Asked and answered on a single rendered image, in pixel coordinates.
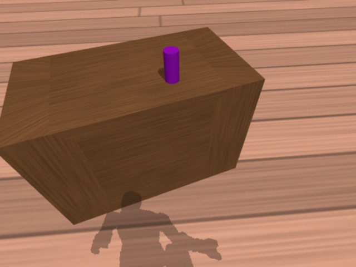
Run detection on can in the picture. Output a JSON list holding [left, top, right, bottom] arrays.
[[163, 46, 179, 84]]

